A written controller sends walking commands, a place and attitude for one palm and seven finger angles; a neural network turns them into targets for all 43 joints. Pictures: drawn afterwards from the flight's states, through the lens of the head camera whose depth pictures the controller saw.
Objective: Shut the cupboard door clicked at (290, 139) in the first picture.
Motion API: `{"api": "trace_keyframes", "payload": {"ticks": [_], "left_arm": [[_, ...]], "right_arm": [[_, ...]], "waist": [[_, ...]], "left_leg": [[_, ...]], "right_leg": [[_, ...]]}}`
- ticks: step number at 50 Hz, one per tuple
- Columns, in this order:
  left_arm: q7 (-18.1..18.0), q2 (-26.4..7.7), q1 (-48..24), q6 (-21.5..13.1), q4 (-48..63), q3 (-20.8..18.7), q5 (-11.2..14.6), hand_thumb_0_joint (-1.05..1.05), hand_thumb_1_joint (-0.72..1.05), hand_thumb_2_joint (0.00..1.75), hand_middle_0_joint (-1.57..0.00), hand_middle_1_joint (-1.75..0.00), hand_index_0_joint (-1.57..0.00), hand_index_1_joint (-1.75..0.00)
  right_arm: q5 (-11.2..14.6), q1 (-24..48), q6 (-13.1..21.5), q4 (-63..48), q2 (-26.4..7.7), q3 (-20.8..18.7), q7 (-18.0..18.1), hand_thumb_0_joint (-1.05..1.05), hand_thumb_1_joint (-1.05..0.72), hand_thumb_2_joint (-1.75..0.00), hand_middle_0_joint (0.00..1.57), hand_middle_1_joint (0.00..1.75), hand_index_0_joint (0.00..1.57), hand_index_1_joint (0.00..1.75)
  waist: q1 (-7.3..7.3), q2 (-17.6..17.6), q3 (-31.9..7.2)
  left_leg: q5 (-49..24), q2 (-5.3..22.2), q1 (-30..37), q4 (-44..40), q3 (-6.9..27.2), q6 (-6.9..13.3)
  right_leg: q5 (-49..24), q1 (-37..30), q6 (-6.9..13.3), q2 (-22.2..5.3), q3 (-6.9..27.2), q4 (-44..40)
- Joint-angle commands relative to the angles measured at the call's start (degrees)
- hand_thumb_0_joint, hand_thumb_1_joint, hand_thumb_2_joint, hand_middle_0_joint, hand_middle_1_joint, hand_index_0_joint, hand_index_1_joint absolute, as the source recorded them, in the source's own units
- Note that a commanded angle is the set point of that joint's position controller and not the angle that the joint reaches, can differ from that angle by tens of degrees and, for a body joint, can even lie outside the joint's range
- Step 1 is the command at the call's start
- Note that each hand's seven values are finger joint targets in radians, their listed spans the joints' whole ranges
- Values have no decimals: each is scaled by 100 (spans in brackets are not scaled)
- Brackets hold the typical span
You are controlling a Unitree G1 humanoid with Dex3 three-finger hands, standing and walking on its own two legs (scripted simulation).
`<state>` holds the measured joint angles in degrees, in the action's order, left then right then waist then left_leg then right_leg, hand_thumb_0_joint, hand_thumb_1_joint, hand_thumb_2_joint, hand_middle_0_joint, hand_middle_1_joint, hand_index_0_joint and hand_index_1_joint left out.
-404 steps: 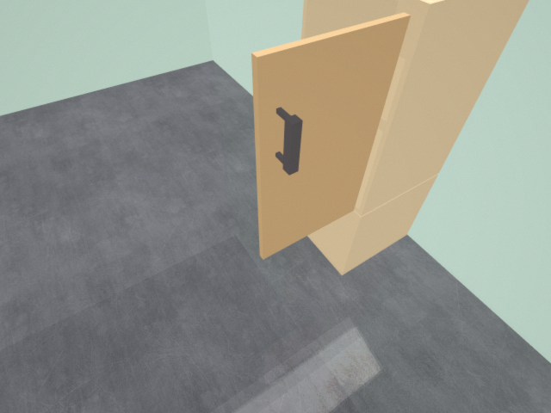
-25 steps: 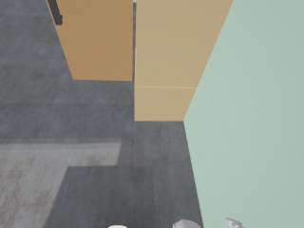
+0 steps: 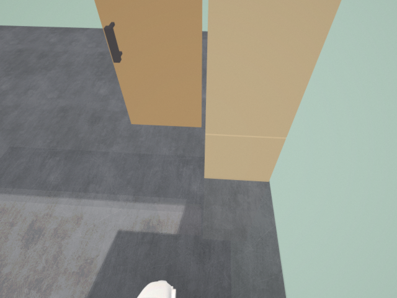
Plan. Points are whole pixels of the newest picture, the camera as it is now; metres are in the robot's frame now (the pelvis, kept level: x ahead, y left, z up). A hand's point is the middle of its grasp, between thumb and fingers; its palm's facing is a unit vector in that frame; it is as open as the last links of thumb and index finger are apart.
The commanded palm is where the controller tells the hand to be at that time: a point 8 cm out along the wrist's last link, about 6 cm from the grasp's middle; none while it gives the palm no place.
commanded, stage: take the last steps up to it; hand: left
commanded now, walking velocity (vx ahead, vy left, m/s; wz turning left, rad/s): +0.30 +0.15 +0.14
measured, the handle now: (114, 42) +0.90 +0.35 +0.07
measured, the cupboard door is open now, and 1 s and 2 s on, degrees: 90 90 90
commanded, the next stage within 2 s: come to a stop and stand still in 1.06 s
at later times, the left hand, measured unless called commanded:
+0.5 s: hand (80, 281) +0.19 +0.30 -0.17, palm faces +0.09 -0.98 -0.18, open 7.4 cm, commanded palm none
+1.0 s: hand (109, 219) +0.34 +0.28 -0.18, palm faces +0.06 -0.98 -0.20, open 7.2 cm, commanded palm none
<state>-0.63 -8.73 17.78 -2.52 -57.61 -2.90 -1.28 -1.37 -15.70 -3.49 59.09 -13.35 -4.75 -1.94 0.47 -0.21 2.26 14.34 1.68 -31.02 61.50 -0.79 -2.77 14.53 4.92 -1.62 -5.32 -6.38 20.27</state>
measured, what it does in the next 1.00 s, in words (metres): walks ahead: left foot, then right foot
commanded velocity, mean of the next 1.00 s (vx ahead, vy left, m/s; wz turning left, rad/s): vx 0.28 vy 0.04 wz -0.03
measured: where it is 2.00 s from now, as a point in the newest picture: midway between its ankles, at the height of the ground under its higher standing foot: (177, 258)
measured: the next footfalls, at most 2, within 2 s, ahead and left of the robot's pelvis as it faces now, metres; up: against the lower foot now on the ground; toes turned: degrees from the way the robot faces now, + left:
left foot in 0.22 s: +0.17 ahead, +0.20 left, +0.00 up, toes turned +10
right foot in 0.74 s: +0.33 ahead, -0.01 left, +0.00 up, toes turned -8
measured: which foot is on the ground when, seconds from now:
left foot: up 0.00-0.20, down 0.22-0.74, up 0.76-1.00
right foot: down 0.00-0.22, up 0.24-0.72, down 0.74-1.00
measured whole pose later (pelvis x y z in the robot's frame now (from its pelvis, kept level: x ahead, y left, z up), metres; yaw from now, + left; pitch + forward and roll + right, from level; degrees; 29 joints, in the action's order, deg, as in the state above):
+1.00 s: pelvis +0.32 +0.09 +0.00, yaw +0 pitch +0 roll -1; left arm -0.6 -9.9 15.3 -3.9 -60.8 -4.2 -1.2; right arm -1.2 -15.6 0.9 61.6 -8.3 -3.0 -0.4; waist 0.5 -0.5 3.0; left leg 16.4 5.4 -27.1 44.2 -3.9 -1.2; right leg 13.6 8.0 2.0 -0.5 -7.9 21.1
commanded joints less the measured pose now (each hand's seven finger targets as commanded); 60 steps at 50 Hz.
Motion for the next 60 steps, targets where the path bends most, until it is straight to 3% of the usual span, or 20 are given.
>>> {"api": "trace_keyframes", "payload": {"ticks": [1,6,9,11,12,18,28,34,35,36,37,38,40,43,49,53,54,55,56,60], "left_arm": [[-21,-976,599,-162,-12,-217,-28,0,90,90,-20,-30,-20,-30],[-2,-1140,693,-130,-235,-230,-82,0,90,90,-20,-30,-20,-30],[29,-1136,463,-51,-196,-237,-42,0,90,90,-20,-30,-20,-30],[74,-467,318,10,167,-79,14,0,90,90,-20,-30,-20,-30],[50,-469,-2,-5,307,-85,4,0,90,90,-20,-30,-20,-30],[141,-312,176,127,-73,-86,-41,0,90,90,-20,-30,-20,-30],[180,-302,-1009,154,514,-103,-30,0,90,90,-20,-30,-20,-30],[183,-375,-856,74,514,-121,-34,0,90,90,-20,-30,-20,-30],[165,-530,-249,18,316,-166,-36,0,90,90,-20,-30,-20,-30],[110,-922,585,-59,53,-273,-60,0,90,90,-20,-30,-20,-30],[62,-1428,1247,-69,-162,-380,4,0,90,90,-20,-30,-20,-30],[14,-1357,1142,-103,-135,-384,66,0,90,90,-20,-30,-20,-30],[-27,-896,281,-114,66,-251,75,0,90,90,-20,-30,-20,-30],[-28,-486,-83,-195,73,-143,29,0,90,90,-20,-30,-20,-30],[52,-730,82,-219,-202,-198,1,0,90,90,-20,-30,-20,-30],[63,-707,-18,-102,-287,-174,22,0,90,90,-20,-30,-20,-30],[73,-565,51,-69,-254,-132,23,0,90,90,-20,-30,-20,-30],[88,-283,223,-64,-142,-88,55,0,90,90,-20,-30,-20,-30],[70,-358,-23,-75,28,-35,29,0,90,90,-20,-30,-20,-30],[53,-189,-5,68,-209,10,26,0,90,90,-20,-30,-20,-30]], "right_arm": [[-4,911,251,-658,-98,6,-81,0,-90,-90,20,30,20,30],[37,1253,398,-769,24,129,-141,0,-90,-90,20,30,20,30],[5,-162,523,-318,-385,58,-27,0,-90,-90,20,30,20,30],[-57,-1744,561,11,-1455,-199,190,0,-90,-90,20,30,20,30],[-64,-1524,533,47,-1475,-186,230,0,-90,-90,20,30,20,30],[-2,-311,777,-162,-284,131,316,0,-90,-90,20,30,20,30],[-39,-756,798,117,-212,146,299,0,-90,-90,20,30,20,30],[-66,-986,728,371,-251,179,313,0,-90,-90,20,30,20,30],[-22,-970,731,396,-197,200,310,0,-90,-90,20,30,20,30],[47,-893,748,298,-57,203,270,0,-90,-90,20,30,20,30],[81,-896,769,117,52,223,241,0,-90,-90,20,30,20,30],[75,-459,725,78,-143,177,238,0,-90,-90,20,30,20,30],[42,-138,687,11,52,149,226,0,-90,-90,20,30,20,30],[-14,-557,542,191,342,177,183,0,-90,-90,20,30,20,30],[-4,-10,585,-68,423,171,83,0,-90,-90,20,30,20,30],[-16,-396,690,72,88,145,124,0,-90,-90,20,30,20,30],[-38,-834,729,181,-257,79,173,0,-90,-90,20,30,20,30],[-122,-1340,735,232,-810,-33,250,0,-90,-90,20,30,20,30],[-103,-1564,668,220,-910,-23,304,0,-90,-90,20,30,20,30],[-46,-170,708,-123,-258,236,405,0,-90,-90,20,30,20,30]], "waist": [[-374,-927,338],[-415,-1212,394],[265,-430,-200],[803,1878,-1088],[722,1321,-905],[-67,600,-28],[20,239,400],[-97,280,281],[-365,34,-47],[-676,-729,-497],[-749,-1596,-760],[-832,-1264,-705],[-409,-392,-151],[-2,-622,-68],[-114,-535,73],[203,-331,64],[376,388,-152],[500,1563,-469],[574,1435,-504],[-24,581,25]], "left_leg": [[-58,231,-907,-647,-113,-34],[241,82,252,-2382,-534,131],[25,-238,2826,-3451,-851,284],[663,1934,4282,-4503,2304,1105],[1453,2251,3663,-4828,2531,1391],[-60,1473,2034,-5239,696,1190],[-588,1508,2529,-5458,273,1419],[-1414,1214,2441,-4340,-157,1097],[-1771,934,2138,-3476,-375,911],[-1267,448,991,-2097,-740,651],[1661,-235,-341,-334,-1017,352],[1855,1,-582,626,-195,398],[889,400,-708,698,155,338],[410,504,80,-326,-65,199],[10,265,568,-2280,-423,165],[-493,41,2257,-3364,-527,220],[-491,486,2957,-3649,114,425],[-486,1682,3609,-4108,1671,1017],[-471,2221,3359,-4544,2413,1434],[-1734,1730,1678,-4764,1007,1206]], "right_leg": [[-102,-490,705,-1525,852,-1129],[-836,-92,650,-1530,440,-632],[-894,995,367,-1032,-155,911],[2182,2975,29,157,-322,4152],[2108,3292,275,34,208,5002],[163,2939,208,-334,487,4654],[-404,2812,240,-193,407,2402],[-266,1291,420,274,-58,1151],[-410,274,552,324,52,828],[-398,-1215,945,-521,1234,574],[-883,-2119,1639,-1891,3157,-208],[-668,-1528,1777,-2024,3479,-537],[-545,-575,1533,-1646,2402,-706],[-976,377,1227,-1117,1127,-955],[-718,436,1190,-1022,919,-854],[-6,1279,841,-669,588,-6],[279,1757,658,-312,367,988],[1295,2556,393,318,-213,2486],[2074,2758,388,475,51,3721],[869,2287,207,-151,697,4034]]}}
